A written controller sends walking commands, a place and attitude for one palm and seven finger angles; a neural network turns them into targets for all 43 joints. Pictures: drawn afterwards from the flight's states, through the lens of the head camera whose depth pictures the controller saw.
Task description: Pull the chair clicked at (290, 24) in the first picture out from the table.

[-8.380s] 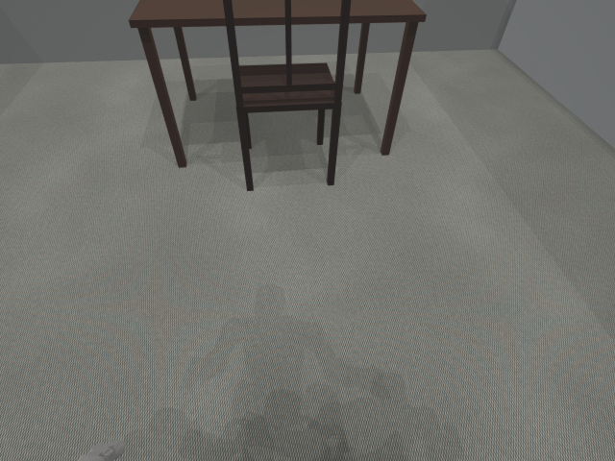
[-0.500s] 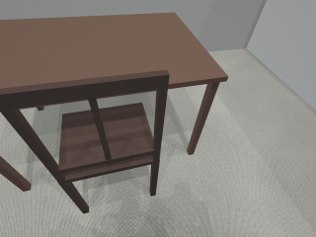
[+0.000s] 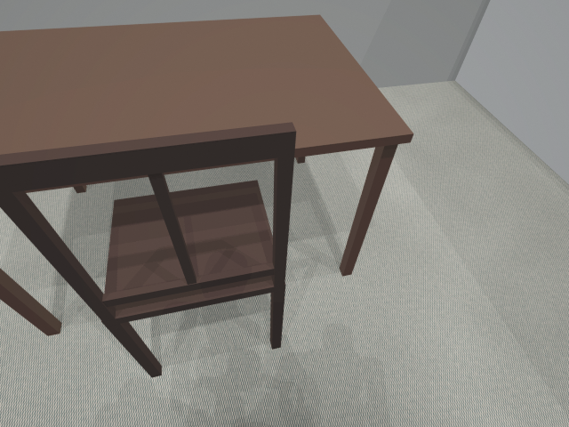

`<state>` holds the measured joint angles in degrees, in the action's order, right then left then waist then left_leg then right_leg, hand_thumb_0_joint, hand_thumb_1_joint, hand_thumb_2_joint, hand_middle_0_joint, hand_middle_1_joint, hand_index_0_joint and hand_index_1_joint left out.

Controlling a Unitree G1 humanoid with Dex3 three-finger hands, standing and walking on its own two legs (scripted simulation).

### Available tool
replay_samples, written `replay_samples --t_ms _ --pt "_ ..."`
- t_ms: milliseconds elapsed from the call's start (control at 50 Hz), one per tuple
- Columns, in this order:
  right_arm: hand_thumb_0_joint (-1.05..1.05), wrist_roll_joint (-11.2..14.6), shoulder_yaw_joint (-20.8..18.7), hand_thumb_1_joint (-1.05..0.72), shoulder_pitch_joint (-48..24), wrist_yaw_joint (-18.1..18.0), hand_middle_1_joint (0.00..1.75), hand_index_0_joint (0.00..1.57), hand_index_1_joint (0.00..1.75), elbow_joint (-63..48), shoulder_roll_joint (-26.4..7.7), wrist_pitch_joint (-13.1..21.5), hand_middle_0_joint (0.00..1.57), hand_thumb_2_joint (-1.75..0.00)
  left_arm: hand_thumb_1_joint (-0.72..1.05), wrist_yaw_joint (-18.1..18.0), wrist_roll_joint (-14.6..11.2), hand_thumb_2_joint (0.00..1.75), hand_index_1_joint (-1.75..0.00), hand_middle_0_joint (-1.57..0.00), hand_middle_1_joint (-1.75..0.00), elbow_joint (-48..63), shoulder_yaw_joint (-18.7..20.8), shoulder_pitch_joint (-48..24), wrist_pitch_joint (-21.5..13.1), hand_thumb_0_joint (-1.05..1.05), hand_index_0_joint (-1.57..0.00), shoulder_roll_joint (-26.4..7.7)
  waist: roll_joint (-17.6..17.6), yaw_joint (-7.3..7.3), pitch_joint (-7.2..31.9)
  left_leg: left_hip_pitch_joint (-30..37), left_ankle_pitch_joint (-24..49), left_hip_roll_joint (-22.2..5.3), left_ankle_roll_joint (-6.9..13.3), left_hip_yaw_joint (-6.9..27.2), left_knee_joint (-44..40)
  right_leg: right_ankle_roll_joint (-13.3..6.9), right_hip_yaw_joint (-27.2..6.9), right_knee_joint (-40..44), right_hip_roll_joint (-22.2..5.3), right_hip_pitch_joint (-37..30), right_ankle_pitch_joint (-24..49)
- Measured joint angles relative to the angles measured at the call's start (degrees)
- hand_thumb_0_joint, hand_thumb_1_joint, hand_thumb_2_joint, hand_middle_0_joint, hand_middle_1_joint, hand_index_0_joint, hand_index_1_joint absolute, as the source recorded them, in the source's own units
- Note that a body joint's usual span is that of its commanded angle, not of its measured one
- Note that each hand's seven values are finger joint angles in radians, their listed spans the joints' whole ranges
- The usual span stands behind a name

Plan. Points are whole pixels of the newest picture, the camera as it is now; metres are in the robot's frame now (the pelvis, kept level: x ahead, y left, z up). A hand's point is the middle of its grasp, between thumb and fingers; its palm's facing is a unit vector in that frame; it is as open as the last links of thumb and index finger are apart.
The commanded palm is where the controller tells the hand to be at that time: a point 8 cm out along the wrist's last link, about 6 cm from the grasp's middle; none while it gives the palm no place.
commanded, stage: shuffle to correct the standing spot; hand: left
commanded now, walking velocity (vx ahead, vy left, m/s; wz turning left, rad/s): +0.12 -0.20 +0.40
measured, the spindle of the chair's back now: (176, 235) +0.45 +0.22 -0.06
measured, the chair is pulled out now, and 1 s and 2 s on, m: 0.00 0.00 0.00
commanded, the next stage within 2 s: come to a stop and stand still in 1.12 s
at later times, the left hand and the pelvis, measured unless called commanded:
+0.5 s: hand out of the picture +0.00 +0.04 -0.20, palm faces +0.26 -0.96 -0.09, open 7.4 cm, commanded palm none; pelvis +0.08 -0.08 -0.02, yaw +12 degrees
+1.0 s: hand out of the picture +0.13 +0.00 -0.17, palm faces +0.24 -0.94 -0.25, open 7.4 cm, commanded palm none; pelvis +0.14 -0.20 -0.01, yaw +13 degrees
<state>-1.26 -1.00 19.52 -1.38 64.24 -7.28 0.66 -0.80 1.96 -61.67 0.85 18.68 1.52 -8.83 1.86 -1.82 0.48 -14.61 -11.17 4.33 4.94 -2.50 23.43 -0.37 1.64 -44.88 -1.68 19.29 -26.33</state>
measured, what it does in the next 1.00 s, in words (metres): steps to the right: right foot, then left foot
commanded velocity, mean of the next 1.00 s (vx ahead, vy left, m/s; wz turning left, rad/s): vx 0.02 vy -0.20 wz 0.13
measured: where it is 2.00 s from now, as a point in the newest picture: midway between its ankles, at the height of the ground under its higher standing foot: outside the picture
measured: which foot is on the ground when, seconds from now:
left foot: down 0.00-0.16, up 0.18-0.48, down 0.50-0.90, up 0.92-1.00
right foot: up 0.00-0.12, down 0.14-0.52, up 0.54-0.88, down 0.90-1.00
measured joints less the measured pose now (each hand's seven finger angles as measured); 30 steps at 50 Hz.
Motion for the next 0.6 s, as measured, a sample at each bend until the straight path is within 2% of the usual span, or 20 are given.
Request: replay_samples --t_ms 60,140,180,220,240,280,320,400,440,480,500,520,560,600 --pt "0.01 -0.2 -0.6 -0.90 0.8 0.0 0.30 0.21 0.30 0.0 -0.9 -0.4 0.20 -0.90 0.91 0.2 -0.2 0.90 -0.30 -0.20 -0.30 1.4 0.5 -1.1 -0.3 0.01 -0.20 -0.1 -0.9 -0.25 0.0 -0.1 -0.2 -0.5 -1.2 2.0 0.4 0.2 -0.4 3.4 0.1 0.8 1.5" --pt "0.01 -0.3 -1.3 -0.90 1.1 0.2 0.30 0.21 0.30 -0.2 -1.9 -1.2 0.20 -0.90 0.91 0.2 -0.2 0.90 -0.30 -0.20 -0.30 2.7 1.0 -1.5 -1.2 0.01 -0.20 -0.5 -1.4 -0.04 0.3 -0.9 -2.8 -1.1 -3.1 4.2 4.3 0.4 0.0 14.0 0.3 -2.6 7.9" --pt "0.01 -0.1 -1.5 -0.90 1.1 0.3 0.30 0.21 0.30 -0.3 -2.5 -1.5 0.20 -0.90 0.91 -0.1 -0.1 0.90 -0.30 -0.20 -0.30 2.8 1.0 -1.5 -1.6 0.01 -0.20 -0.4 -2.3 0.31 0.4 -2.2 -7.3 -2.3 -2.9 5.3 8.8 -0.9 1.8 14.3 1.5 -3.5 10.8" --pt "0.01 -0.1 -1.6 -0.91 1.0 0.4 0.30 0.20 0.30 -0.6 -2.6 -2.0 0.20 -0.90 0.91 -0.3 -0.1 0.90 -0.30 -0.20 -0.30 3.3 1.0 -1.0 -1.7 0.01 -0.20 -0.3 -2.1 0.76 1.0 -5.8 -13.7 -3.3 -2.3 3.9 18.7 -2.3 3.8 14.8 1.8 -4.8 9.5" --pt "0.01 -0.2 -1.7 -0.91 0.7 0.6 0.30 0.20 0.30 -0.8 -2.6 -2.2 0.20 -0.90 0.91 -0.5 -0.2 0.90 -0.30 -0.20 -0.30 3.4 1.0 -0.6 -1.8 0.01 -0.20 -0.3 -1.6 1.14 1.3 -7.7 -14.7 -3.8 -2.1 3.0 24.1 -2.8 4.5 15.8 2.0 -5.8 9.1" --pt "0.01 -0.3 -1.8 -0.91 -0.5 0.7 0.30 0.20 0.30 -1.4 -2.7 -2.3 0.20 -0.90 0.91 -0.9 -0.2 0.90 -0.30 -0.20 -0.30 3.3 0.9 0.4 -2.1 0.01 -0.20 0.1 -0.9 1.72 1.3 -10.8 -14.2 -4.6 -2.0 1.3 32.2 -3.6 5.6 18.1 2.3 -7.6 9.4" --pt "0.01 -0.3 -1.9 -0.91 -2.1 0.7 0.30 0.20 0.30 -2.5 -2.9 -2.0 0.20 -0.90 0.91 -1.0 -0.1 0.90 -0.30 -0.20 -0.30 2.8 0.4 1.3 -2.4 0.01 -0.20 0.8 -0.5 1.83 0.9 -12.6 -13.5 -5.2 -2.2 0.3 35.6 -4.1 6.6 19.7 2.8 -9.1 9.6" --pt "0.01 -0.1 -1.7 -0.91 -5.5 0.4 0.30 0.20 0.30 -4.5 -2.5 -1.6 0.20 -0.90 0.91 -0.9 0.2 0.90 -0.30 -0.20 -0.30 1.7 -0.5 2.8 -2.4 0.01 -0.20 2.0 -0.1 2.28 -0.4 -12.5 -13.3 -6.0 -2.7 -2.2 30.8 -4.7 8.7 20.8 3.7 -10.8 8.6" --pt "0.01 0.0 -1.3 -0.91 -7.2 0.2 0.30 0.20 0.30 -5.2 -1.9 -1.4 0.20 -0.90 0.90 -0.7 0.2 0.90 -0.30 -0.20 -0.30 1.2 -0.8 3.3 -2.1 0.01 -0.20 2.3 0.0 2.86 -1.2 -10.5 -12.3 -6.0 -2.7 -3.5 24.4 -4.9 9.6 20.0 4.2 -11.1 7.5" --pt "0.01 0.1 -0.7 -0.91 -8.5 0.0 0.30 0.20 0.30 -5.8 -1.2 -0.7 0.20 -0.90 0.90 -0.5 -0.1 0.90 -0.30 -0.20 -0.30 0.8 -0.9 4.1 -1.8 0.01 -0.20 2.2 0.2 3.26 -2.0 -6.9 -7.4 -5.6 -2.4 -4.5 15.8 -5.0 10.3 17.6 4.8 -11.0 5.4" --pt "0.01 0.1 -0.4 -0.91 -9.0 -0.1 0.30 0.20 0.30 -6.0 -0.8 -0.2 0.20 -0.90 0.90 -0.3 -0.3 0.90 -0.30 -0.20 -0.30 0.6 -0.9 4.7 -1.6 0.01 -0.20 2.2 0.4 3.36 -2.3 -4.7 -4.4 -5.5 -1.4 -4.8 11.8 -4.9 10.5 14.7 4.8 -10.3 3.8" --pt "0.01 0.0 -0.2 -0.91 -9.6 -0.4 0.30 0.20 0.30 -5.9 -0.1 0.2 0.20 -0.90 0.90 -0.2 -0.6 0.90 -0.30 -0.20 -0.30 0.1 -0.8 4.9 -1.3 0.01 -0.20 1.8 1.6 3.37 -2.7 -4.1 -4.9 -4.9 -0.6 -5.2 11.9 -4.2 9.8 10.1 3.9 -8.7 2.3" --pt "0.01 0.1 0.5 -0.91 -10.1 -0.6 0.30 0.20 0.30 -6.4 1.0 0.3 0.20 -0.90 0.90 -0.3 -0.6 0.90 -0.30 -0.20 -0.30 -0.3 -0.7 5.0 -0.4 0.01 -0.20 1.3 2.9 3.52 -3.3 -2.9 -7.1 -4.7 -0.5 -5.9 12.6 -2.2 6.6 -3.0 3.0 -3.9 -1.9" --pt "0.00 0.3 0.0 -0.93 -9.8 -1.4 0.30 0.21 0.30 -6.7 1.1 0.5 0.20 -0.90 0.90 -0.2 -0.2 0.90 -0.30 -0.20 -0.30 -0.5 -0.3 4.6 0.6 0.01 -0.20 1.0 2.8 3.27 -3.2 -1.0 -7.4 -4.9 -1.2 -5.8 10.9 -0.8 3.7 -12.5 2.4 0.5 -1.9"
